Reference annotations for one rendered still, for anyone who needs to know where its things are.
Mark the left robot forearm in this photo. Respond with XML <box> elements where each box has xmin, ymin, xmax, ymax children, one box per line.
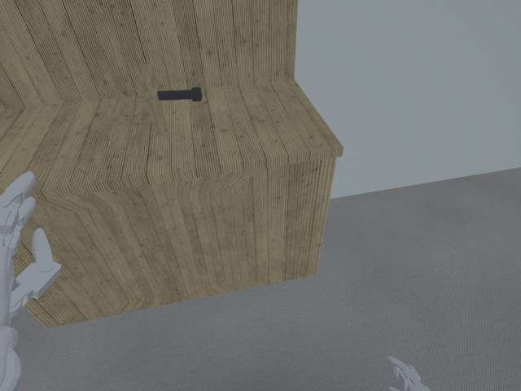
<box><xmin>0</xmin><ymin>326</ymin><xmax>22</xmax><ymax>391</ymax></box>

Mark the counter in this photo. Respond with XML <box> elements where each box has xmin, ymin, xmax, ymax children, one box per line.
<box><xmin>0</xmin><ymin>0</ymin><xmax>344</xmax><ymax>328</ymax></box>

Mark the left robot hand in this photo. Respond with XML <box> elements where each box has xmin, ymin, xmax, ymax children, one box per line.
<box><xmin>0</xmin><ymin>171</ymin><xmax>61</xmax><ymax>326</ymax></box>

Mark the right robot hand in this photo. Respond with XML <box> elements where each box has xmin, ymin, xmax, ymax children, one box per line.
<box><xmin>387</xmin><ymin>357</ymin><xmax>431</xmax><ymax>391</ymax></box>

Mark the tap lever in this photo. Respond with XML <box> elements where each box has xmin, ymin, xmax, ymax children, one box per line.
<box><xmin>157</xmin><ymin>87</ymin><xmax>202</xmax><ymax>102</ymax></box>

